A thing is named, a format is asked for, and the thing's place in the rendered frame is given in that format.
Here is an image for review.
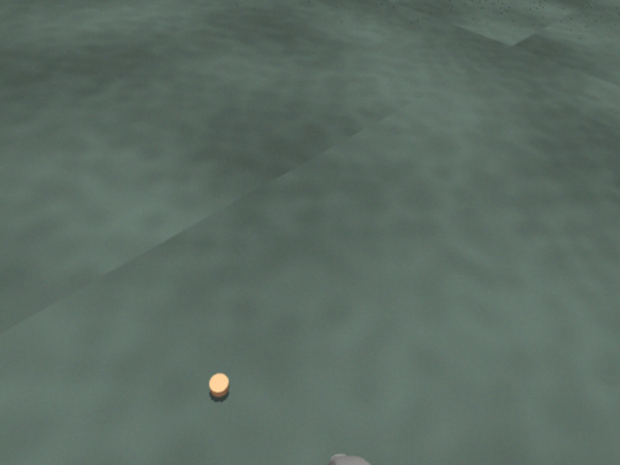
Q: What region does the tin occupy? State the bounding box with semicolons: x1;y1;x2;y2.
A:
209;373;230;397

